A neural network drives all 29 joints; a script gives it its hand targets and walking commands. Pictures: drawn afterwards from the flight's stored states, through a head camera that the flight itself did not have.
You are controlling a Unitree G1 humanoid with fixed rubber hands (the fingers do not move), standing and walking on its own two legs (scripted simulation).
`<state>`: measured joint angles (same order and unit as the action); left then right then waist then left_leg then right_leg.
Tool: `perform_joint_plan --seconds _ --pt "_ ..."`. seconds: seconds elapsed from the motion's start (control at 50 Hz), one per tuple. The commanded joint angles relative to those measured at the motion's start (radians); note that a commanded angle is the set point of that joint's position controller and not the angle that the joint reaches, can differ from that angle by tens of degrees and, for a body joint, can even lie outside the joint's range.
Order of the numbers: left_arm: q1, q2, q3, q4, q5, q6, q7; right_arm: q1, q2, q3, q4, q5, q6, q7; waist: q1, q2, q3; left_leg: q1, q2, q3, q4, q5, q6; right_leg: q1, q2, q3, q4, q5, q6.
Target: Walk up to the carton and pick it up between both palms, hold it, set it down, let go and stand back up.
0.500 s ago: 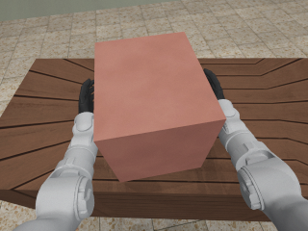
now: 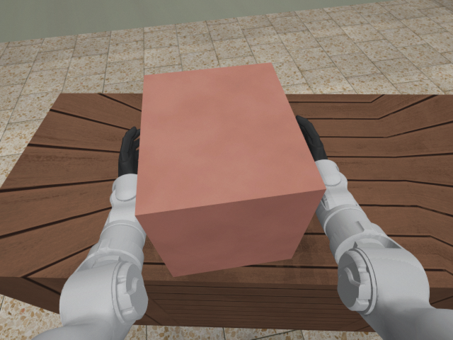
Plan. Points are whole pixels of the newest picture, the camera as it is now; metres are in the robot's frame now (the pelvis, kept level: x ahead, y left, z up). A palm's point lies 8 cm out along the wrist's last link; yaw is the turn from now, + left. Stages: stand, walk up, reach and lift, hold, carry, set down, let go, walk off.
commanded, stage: reach and lift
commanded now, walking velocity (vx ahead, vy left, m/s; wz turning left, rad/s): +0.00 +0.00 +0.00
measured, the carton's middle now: (221, 171) +0.42 +0.04 +0.03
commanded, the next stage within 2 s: none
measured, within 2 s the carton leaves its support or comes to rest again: leaves its support in 0.76 s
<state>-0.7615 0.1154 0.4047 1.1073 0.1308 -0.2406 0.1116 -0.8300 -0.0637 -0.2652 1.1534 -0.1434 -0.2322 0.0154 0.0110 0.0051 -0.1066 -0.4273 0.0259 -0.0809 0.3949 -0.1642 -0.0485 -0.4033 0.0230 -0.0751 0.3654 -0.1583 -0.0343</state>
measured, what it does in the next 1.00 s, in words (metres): stands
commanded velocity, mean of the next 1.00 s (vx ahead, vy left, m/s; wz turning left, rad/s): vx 0.00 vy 0.00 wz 0.00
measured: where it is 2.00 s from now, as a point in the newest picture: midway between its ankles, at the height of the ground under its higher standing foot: outside the picture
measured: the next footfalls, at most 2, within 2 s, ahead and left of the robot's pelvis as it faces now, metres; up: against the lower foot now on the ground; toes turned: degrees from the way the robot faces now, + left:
none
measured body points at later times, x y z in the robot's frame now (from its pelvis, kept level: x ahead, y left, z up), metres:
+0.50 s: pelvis +0.00 +0.00 +0.00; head +0.05 +0.00 +0.45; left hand +0.42 +0.21 +0.06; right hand +0.43 -0.13 +0.07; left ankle +0.01 +0.15 -0.74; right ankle +0.00 -0.09 -0.74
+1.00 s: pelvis +0.00 +0.01 +0.00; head +0.02 +0.01 +0.45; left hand +0.41 +0.21 +0.08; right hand +0.42 -0.14 +0.08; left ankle +0.01 +0.15 -0.74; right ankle +0.00 -0.09 -0.74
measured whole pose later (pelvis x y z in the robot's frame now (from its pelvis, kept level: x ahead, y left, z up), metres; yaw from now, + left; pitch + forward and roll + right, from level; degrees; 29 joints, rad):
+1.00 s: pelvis +0.00 +0.01 +0.00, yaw +0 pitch +10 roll -1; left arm -0.75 0.11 0.35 1.10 0.13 -0.20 0.12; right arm -0.76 -0.06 -0.27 1.15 -0.15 -0.26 0.00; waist 0.01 -0.01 -0.14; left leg -0.40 0.03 -0.08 0.39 -0.16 -0.05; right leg -0.36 0.02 -0.08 0.33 -0.14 -0.03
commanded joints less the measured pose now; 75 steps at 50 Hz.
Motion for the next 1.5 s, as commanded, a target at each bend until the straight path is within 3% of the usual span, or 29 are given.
perform_joint_plan --seconds 0.0,0.06,0.18,0.2,0.26,0.28,0.3,0.32,0.44,0.46,0.56,0.66,0.68,0.8,0.82,0.86,0.88,0.96,0.98,1.0,1.04,1.08,1.1,1.22,1.26,1.32,1.4,1.46,1.48 --pt "-0.507 -0.577 -0.236 -0.097 0.095 -0.03 -0.161 -0.437 0.539 0.082 -0.105 -0.159 -0.044 0.13 0.046 0.016 -0.502 0.132 -0.028 0.161 -0.053 0.272 0.004 0.373 -0.022 0.024 -0.012 0.375 0.058" --pt "-0.466 -0.572 -0.205 -0.08 0.116 -0.016 -0.164 -0.423 0.531 0.087 -0.103 -0.151 -0.036 0.135 0.071 0.008 -0.477 0.1 -0.031 0.167 -0.073 0.238 0.01 0.397 -0.024 0.027 -0.022 0.342 0.057" --pt "-0.507 -0.594 -0.224 -0.108 0.106 -0.026 -0.151 -0.458 0.544 0.086 -0.101 -0.143 -0.05 0.13 0.056 0.02 -0.524 0.122 -0.028 0.162 -0.064 0.252 -0.001 0.373 -0.019 0.023 -0.012 0.354 0.053" --pt "-0.483 -0.587 -0.22 -0.098 0.106 -0.026 -0.15 -0.443 0.536 0.103 -0.096 -0.13 -0.05 0.132 0.073 0.026 -0.518 0.124 -0.031 0.164 -0.058 0.274 0.006 0.376 -0.018 0.027 -0.019 0.356 0.045" --pt "-0.5 -0.577 -0.216 -0.096 0.111 -0.023 -0.154 -0.446 0.556 0.096 -0.081 -0.135 -0.044 0.127 0.065 0.014 -0.501 0.09 -0.03 0.164 -0.064 0.236 0.013 0.399 -0.028 0.04 -0.011 0.356 0.051" --pt "-0.506 -0.6 -0.227 -0.107 0.102 -0.025 -0.152 -0.431 0.561 0.094 -0.091 -0.141 -0.048 0.125 0.043 0.01 -0.499 0.104 -0.028 0.158 -0.066 0.243 0.007 0.396 -0.017 0.027 -0.007 0.367 0.054" --pt "-0.471 -0.583 -0.207 -0.082 0.117 -0.026 -0.157 -0.44 0.564 0.108 -0.1 -0.133 -0.05 0.129 0.073 -0.002 -0.493 0.088 -0.031 0.17 -0.059 0.252 0.01 0.412 -0.021 0.038 -0.002 0.38 0.054" --pt "-0.498 -0.592 -0.219 -0.103 0.108 -0.026 -0.153 -0.435 0.549 0.099 -0.07 -0.135 -0.047 0.128 0.056 0.021 -0.503 0.095 -0.029 0.161 -0.065 0.238 0.009 0.395 -0.023 0.034 -0.009 0.35 0.049" --pt "-0.497 -0.619 -0.246 -0.096 0.099 -0.036 -0.156 -0.439 0.567 0.128 -0.088 -0.118 -0.067 0.116 0.041 0.02 -0.524 0.068 -0.031 0.158 -0.059 0.269 0.003 0.436 -0.029 0.037 0.007 0.434 0.054" --pt "-0.513 -0.628 -0.268 -0.12 0.089 -0.043 -0.153 -0.465 0.575 0.155 -0.133 -0.119 -0.079 0.116 0.056 0.017 -0.559 0.092 -0.028 0.153 -0.054 0.297 0.004 0.427 -0.019 0.035 0.005 0.448 0.053" --pt "-0.543 -0.646 -0.285 -0.123 0.084 -0.076 -0.148 -0.468 0.59 0.165 -0.125 -0.14 -0.11 0.102 0.031 0.012 -0.591 0.093 -0.033 0.146 -0.046 0.324 -0.002 0.44 -0.026 0.029 0.002 0.475 0.054" --pt "-0.558 -0.653 -0.319 -0.152 0.071 -0.089 -0.14 -0.505 0.612 0.213 -0.177 -0.121 -0.129 0.088 0.044 0.017 -0.616 0.089 -0.034 0.145 -0.044 0.335 0.002 0.469 -0.027 0.041 0.011 0.504 0.06" --pt "-0.56 -0.654 -0.323 -0.147 0.071 -0.083 -0.139 -0.492 0.599 0.207 -0.167 -0.118 -0.13 0.084 0.025 0.016 -0.596 0.087 -0.035 0.149 -0.05 0.335 -0.002 0.466 -0.028 0.035 0.013 0.519 0.06" --pt "-0.565 -0.676 -0.356 -0.186 0.062 -0.054 -0.142 -0.513 0.609 0.234 -0.208 -0.08 -0.114 0.074 0.02 0.022 -0.593 0.134 -0.035 0.138 -0.051 0.356 -0.007 0.458 -0.017 0.03 0.001 0.49 0.063" --pt "-0.608 -0.68 -0.37 -0.195 0.052 -0.056 -0.142 -0.535 0.604 0.215 -0.203 -0.089 -0.116 0.074 0.001 0.037 -0.603 0.163 -0.039 0.133 -0.044 0.339 -0.011 0.436 -0.016 0.027 -0.014 0.463 0.055" --pt "-0.586 -0.701 -0.381 -0.216 0.037 -0.051 -0.136 -0.586 0.625 0.27 -0.28 -0.054 -0.114 0.072 0.024 0.019 -0.651 0.17 -0.038 0.133 -0.025 0.392 -0.009 0.44 -0.008 0.028 -0.002 0.501 0.054" --pt "-0.602 -0.696 -0.389 -0.217 0.029 -0.05 -0.134 -0.566 0.619 0.263 -0.25 -0.055 -0.113 0.071 0.009 0.023 -0.628 0.17 -0.039 0.127 -0.029 0.387 -0.011 0.454 -0.011 0.027 -0.009 0.501 0.056" --pt "-0.604 -0.695 -0.405 -0.244 0.012 -0.009 -0.136 -0.591 0.63 0.304 -0.302 -0.007 -0.069 0.062 0.015 0.027 -0.603 0.168 -0.048 0.121 -0.038 0.365 -0.008 0.493 -0.01 0.037 -0.01 0.499 0.057" --pt "-0.611 -0.697 -0.4 -0.237 0.014 0.005 -0.137 -0.593 0.614 0.286 -0.286 -0.008 -0.06 0.06 -0.002 0.014 -0.584 0.165 -0.05 0.122 -0.048 0.315 -0.007 0.492 -0.012 0.034 -0.021 0.462 0.056" --pt "-0.593 -0.696 -0.402 -0.236 0.019 0.023 -0.139 -0.582 0.613 0.294 -0.295 -0.004 -0.045 0.063 0.013 0.023 -0.585 0.163 -0.05 0.124 -0.05 0.31 -0.005 0.506 -0.013 0.038 -0.015 0.477 0.061" --pt "-0.642 -0.725 -0.446 -0.278 -0.007 0.041 -0.134 -0.622 0.623 0.297 -0.329 0.016 -0.032 0.061 -0.01 0.034 -0.598 0.199 -0.044 0.105 -0.05 0.336 -0.011 0.483 -0.005 0.032 -0.027 0.448 0.055" --pt "-0.658 -0.74 -0.469 -0.312 -0.037 0.052 -0.126 -0.658 0.653 0.338 -0.373 0.055 -0.03 0.065 0.005 0.006 -0.639 0.2 -0.047 0.107 -0.037 0.344 -0.006 0.497 0.0 0.032 -0.019 0.474 0.059" --pt "-0.658 -0.745 -0.459 -0.296 -0.032 0.074 -0.129 -0.66 0.638 0.333 -0.356 0.071 -0.008 0.065 -0.005 0.037 -0.59 0.199 -0.05 0.103 -0.044 0.33 -0.012 0.5 -0.005 0.034 -0.028 0.446 0.054" --pt "-0.683 -0.74 -0.453 -0.352 -0.022 0.193 -0.138 -0.714 0.62 0.29 -0.372 0.11 0.071 0.064 -0.014 0.041 -0.501 0.226 -0.053 0.096 -0.071 0.242 -0.006 0.51 -0.006 0.042 -0.059 0.361 0.052" --pt "-0.725 -0.758 -0.473 -0.371 -0.042 0.22 -0.146 -0.745 0.626 0.281 -0.39 0.118 0.091 0.061 -0.043 0.017 -0.499 0.226 -0.055 0.085 -0.076 0.214 -0.006 0.516 -0.005 0.045 -0.063 0.334 0.057" --pt "-0.701 -0.751 -0.427 -0.337 -0.021 0.285 -0.16 -0.76 0.616 0.265 -0.376 0.122 0.138 0.063 -0.034 0.011 -0.374 0.187 -0.061 0.086 -0.112 0.104 0.016 0.524 -0.011 0.046 -0.074 0.239 0.06" --pt "-0.746 -0.77 -0.441 -0.356 -0.041 0.327 -0.176 -0.85 0.62 0.266 -0.444 0.142 0.153 0.056 -0.057 0.007 -0.411 0.194 -0.072 0.078 -0.115 0.062 0.019 0.537 -0.015 0.054 -0.09 0.193 0.055" --pt "-0.751 -0.756 -0.427 -0.377 -0.042 0.345 -0.179 -0.873 0.642 0.29 -0.473 0.163 0.171 0.055 -0.048 -0.003 -0.404 0.164 -0.082 0.078 -0.118 0.057 0.027 0.564 -0.021 0.061 -0.077 0.231 0.065" --pt "-0.781 -0.781 -0.457 -0.437 -0.06 0.353 -0.176 -0.876 0.659 0.304 -0.489 0.172 0.181 0.049 -0.063 -0.011 -0.429 0.19 -0.082 0.074 -0.121 0.067 0.025 0.566 -0.014 0.053 -0.074 0.242 0.068"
